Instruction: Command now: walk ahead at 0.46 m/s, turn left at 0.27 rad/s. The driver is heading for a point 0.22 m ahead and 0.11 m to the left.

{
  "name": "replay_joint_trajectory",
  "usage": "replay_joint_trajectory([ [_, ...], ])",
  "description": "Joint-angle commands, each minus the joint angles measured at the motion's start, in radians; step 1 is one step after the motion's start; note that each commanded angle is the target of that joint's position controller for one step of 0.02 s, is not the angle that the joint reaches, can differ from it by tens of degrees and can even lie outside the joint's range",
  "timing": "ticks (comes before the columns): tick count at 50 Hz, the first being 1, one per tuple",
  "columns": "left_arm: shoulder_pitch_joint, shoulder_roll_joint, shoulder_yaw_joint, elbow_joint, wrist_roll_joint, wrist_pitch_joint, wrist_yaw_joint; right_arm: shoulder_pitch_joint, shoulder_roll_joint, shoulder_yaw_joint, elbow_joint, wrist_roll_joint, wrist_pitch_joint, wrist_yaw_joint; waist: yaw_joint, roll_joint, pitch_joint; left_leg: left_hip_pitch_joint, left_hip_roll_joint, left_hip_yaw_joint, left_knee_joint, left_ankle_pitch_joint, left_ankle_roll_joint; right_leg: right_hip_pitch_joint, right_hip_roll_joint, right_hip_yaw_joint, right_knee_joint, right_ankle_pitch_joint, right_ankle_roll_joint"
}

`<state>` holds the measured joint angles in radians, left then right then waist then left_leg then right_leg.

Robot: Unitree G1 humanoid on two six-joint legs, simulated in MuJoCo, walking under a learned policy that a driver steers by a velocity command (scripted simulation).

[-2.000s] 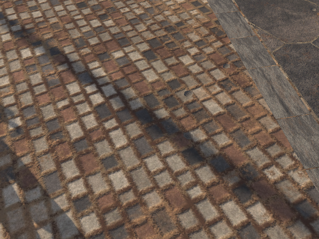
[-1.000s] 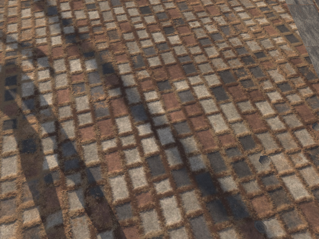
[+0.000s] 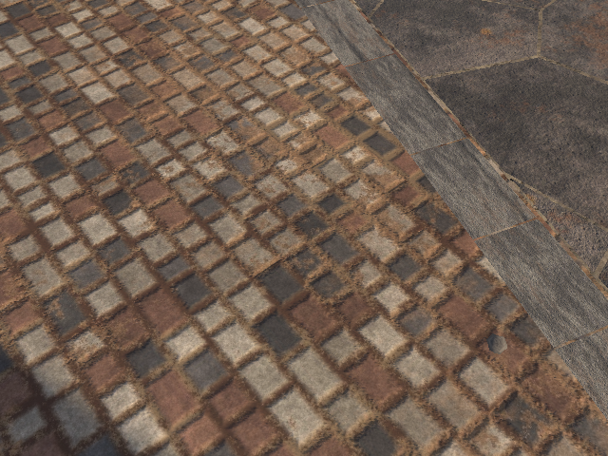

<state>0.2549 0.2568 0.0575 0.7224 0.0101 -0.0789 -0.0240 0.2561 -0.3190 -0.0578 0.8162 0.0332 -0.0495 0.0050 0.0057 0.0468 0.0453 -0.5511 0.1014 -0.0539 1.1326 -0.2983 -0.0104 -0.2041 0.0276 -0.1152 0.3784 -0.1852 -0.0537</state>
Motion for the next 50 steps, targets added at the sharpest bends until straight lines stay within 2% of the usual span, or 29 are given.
replay_joint_trajectory([
  [1,-0.040,0.116,0.035,-0.033,0.008,-0.039,0.010,0.025,-0.038,-0.014,-0.054,-0.008,0.014,-0.009,-0.023,-0.101,-0.010,-0.083,0.037,-0.060,-0.058,0.105,-0.021,0.036,-0.287,0.164,-0.245,0.293,-0.168],
  [4,-0.052,0.136,0.038,-0.010,0.004,-0.028,0.024,-0.042,-0.004,0.000,-0.080,-0.028,0.002,0.003,-0.020,-0.101,0.006,-0.015,0.004,-0.006,-0.311,0.267,-0.023,0.013,-0.227,0.025,-0.218,0.496,-0.138],
  [6,-0.017,0.151,0.040,0.014,-0.003,-0.019,0.033,-0.117,0.019,0.012,-0.101,-0.036,-0.006,0.018,0.015,-0.093,-0.002,0.036,-0.021,0.037,-0.443,0.359,-0.018,0.035,-0.225,0.001,-0.200,0.544,-0.131],
  [7,0.002,0.161,0.042,0.029,-0.008,-0.013,0.034,-0.133,0.016,0.012,-0.109,-0.035,-0.008,0.025,0.022,-0.094,-0.013,0.052,-0.029,0.041,-0.481,0.375,-0.012,0.065,-0.239,0.008,-0.185,0.556,-0.130],
  [9,0.015,0.178,0.047,0.055,-0.022,-0.001,0.036,-0.145,-0.010,0.006,-0.122,-0.035,-0.008,0.034,0.016,-0.115,-0.028,0.059,-0.039,0.031,-0.536,0.341,0.013,0.135,-0.268,0.026,-0.133,0.562,-0.116],
  [11,0.000,0.192,0.052,0.073,-0.034,0.013,0.041,-0.122,-0.045,-0.006,-0.121,-0.042,-0.010,0.038,-0.013,-0.127,-0.050,0.103,-0.059,0.039,-0.587,0.286,0.046,0.179,-0.280,0.043,-0.044,0.579,-0.091],
  [12,-0.017,0.190,0.051,0.078,-0.039,0.019,0.044,-0.061,-0.062,-0.017,-0.101,-0.048,-0.012,0.036,-0.053,-0.117,-0.082,0.195,-0.085,0.061,-0.645,0.325,0.066,0.177,-0.256,0.031,0.047,0.606,-0.066],
  [13,0.021,0.169,0.044,0.088,-0.029,0.022,0.045,-0.001,-0.112,-0.037,-0.081,-0.052,-0.015,0.027,-0.070,-0.065,-0.132,0.326,-0.095,0.061,-0.693,0.518,0.088,0.153,-0.194,0.002,0.190,0.567,-0.024],
  [14,0.082,0.124,0.025,0.075,0.008,0.016,0.044,0.060,-0.193,-0.052,-0.083,-0.067,-0.012,0.013,-0.058,0.076,-0.255,0.580,0.067,-0.105,-0.596,1.039,0.155,-0.012,-0.116,-0.025,0.420,0.252,0.038],
  [15,0.203,0.037,-0.010,0.098,0.008,0.020,0.031,0.049,-0.153,-0.029,-0.079,-0.078,-0.005,0.007,-0.010,0.226,-0.401,0.783,0.284,-0.381,-0.605,1.175,0.358,-0.217,-0.015,0.066,0.701,-0.480,0.101],
  [16,0.168,0.106,0.006,0.124,-0.017,0.034,0.025,0.037,-0.083,-0.009,-0.086,-0.055,0.001,0.016,-0.042,0.111,-0.446,0.719,0.261,-0.390,-0.648,1.016,0.365,-0.207,-0.040,0.205,0.760,-0.544,0.107],
  [17,0.091,0.135,0.015,0.104,-0.039,0.049,0.026,-0.025,-0.069,-0.004,-0.085,-0.042,0.002,0.023,-0.037,0.074,-0.325,0.632,0.221,-0.313,-0.690,0.838,0.331,-0.276,-0.066,0.197,0.771,-0.519,0.107],
  [18,0.044,0.127,0.016,0.103,-0.035,0.064,0.039,-0.079,-0.057,-0.002,-0.084,-0.038,0.004,0.024,-0.025,0.024,-0.239,0.535,0.188,-0.280,-0.731,0.659,0.292,-0.309,-0.087,0.183,0.735,-0.474,0.106],
  [19,0.018,0.130,0.021,0.102,-0.022,0.082,0.052,-0.131,-0.045,0.002,-0.087,-0.039,0.008,0.022,-0.008,0.016,-0.180,0.425,0.167,-0.251,-0.777,0.505,0.266,-0.284,-0.105,0.184,0.675,-0.422,0.111],
  [20,0.029,0.124,0.021,0.107,-0.019,0.099,0.060,-0.170,-0.053,0.000,-0.086,-0.050,0.014,0.019,0.019,0.053,-0.156,0.322,0.139,-0.220,-0.819,0.383,0.243,-0.211,-0.112,0.180,0.607,-0.367,0.116],
  [22,0.057,0.097,0.017,0.130,-0.015,0.114,0.073,-0.205,-0.052,-0.003,-0.082,-0.064,0.019,0.011,0.033,0.088,-0.149,0.236,0.108,-0.177,-0.859,0.271,0.234,-0.115,-0.094,0.153,0.496,-0.311,0.122],
  [24,0.055,0.085,0.013,0.146,-0.011,0.115,0.076,-0.208,-0.046,-0.003,-0.066,-0.061,0.020,0.002,0.026,0.089,-0.165,0.216,0.096,-0.152,-0.873,0.174,0.226,-0.045,-0.090,0.145,0.387,-0.218,0.112],
  [26,0.052,0.079,0.011,0.162,-0.006,0.112,0.070,-0.218,-0.044,-0.001,-0.049,-0.051,0.025,-0.007,0.033,0.079,-0.158,0.188,0.081,-0.134,-0.875,0.026,0.202,0.024,-0.080,0.128,0.268,-0.096,0.097],
  [28,0.053,0.073,0.008,0.176,0.012,0.107,0.060,-0.207,-0.020,0.007,-0.027,-0.042,0.031,-0.010,0.043,0.057,-0.125,0.134,0.039,-0.109,-0.873,-0.178,0.136,0.102,-0.069,0.112,0.137,0.001,0.068],
  [29,0.033,0.093,0.008,0.166,0.022,0.104,0.060,-0.181,-0.003,0.014,-0.010,-0.046,0.032,-0.009,0.031,0.023,-0.084,0.117,0.008,-0.093,-0.852,-0.236,0.087,0.092,-0.117,0.167,0.070,0.008,0.043],
  [30,-0.002,0.161,0.022,0.161,0.011,0.101,0.065,-0.153,-0.014,0.007,-0.008,-0.049,0.035,-0.009,-0.020,-0.071,-0.028,0.150,-0.051,-0.036,-0.823,-0.217,0.047,-0.028,-0.146,0.202,0.035,-0.151,0.010],
  [31,-0.023,0.140,0.019,0.172,0.004,0.093,0.063,-0.171,-0.013,0.008,-0.005,-0.053,0.037,-0.014,-0.020,-0.131,-0.006,0.261,-0.079,0.003,-0.776,-0.119,0.025,-0.159,-0.133,0.206,-0.008,-0.310,0.002],
  [32,-0.045,0.105,0.008,0.174,0.008,0.080,0.061,-0.177,-0.009,0.007,-0.001,-0.053,0.037,-0.018,-0.025,-0.153,-0.002,0.333,-0.079,0.007,-0.736,-0.038,0.025,-0.208,-0.129,0.206,-0.043,-0.329,0.018],
  [33,-0.062,0.093,0.004,0.181,0.011,0.069,0.060,-0.164,-0.002,0.007,0.010,-0.051,0.039,-0.022,-0.035,-0.169,-0.006,0.368,-0.078,0.013,-0.716,0.019,0.032,-0.216,-0.126,0.203,-0.053,-0.288,0.036],
  [35,-0.058,0.085,0.000,0.193,0.005,0.050,0.058,-0.144,-0.013,0.003,0.035,-0.051,0.041,-0.026,-0.031,-0.143,-0.018,0.370,-0.074,0.012,-0.706,0.092,0.046,-0.166,-0.117,0.191,-0.033,-0.178,0.053],
  [37,-0.026,0.092,-0.001,0.215,-0.003,0.043,0.058,-0.146,-0.008,0.003,0.053,-0.048,0.039,-0.024,-0.016,-0.104,-0.038,0.365,-0.071,0.012,-0.704,0.153,0.050,-0.110,-0.109,0.179,-0.003,-0.083,0.052],
  [43,-0.001,0.088,-0.007,0.255,-0.007,0.051,0.060,-0.148,-0.010,0.001,0.106,-0.038,0.043,-0.024,0.002,-0.054,-0.069,0.389,-0.069,0.018,-0.688,0.299,0.043,-0.032,-0.092,0.156,0.030,0.078,0.042],
  [50,-0.010,0.078,-0.012,0.288,-0.008,0.061,0.057,-0.141,-0.021,-0.001,0.162,-0.034,0.056,-0.036,0.000,-0.046,-0.065,0.412,-0.065,0.019,-0.685,0.344,0.039,-0.006,-0.081,0.142,0.024,0.138,0.040],
])
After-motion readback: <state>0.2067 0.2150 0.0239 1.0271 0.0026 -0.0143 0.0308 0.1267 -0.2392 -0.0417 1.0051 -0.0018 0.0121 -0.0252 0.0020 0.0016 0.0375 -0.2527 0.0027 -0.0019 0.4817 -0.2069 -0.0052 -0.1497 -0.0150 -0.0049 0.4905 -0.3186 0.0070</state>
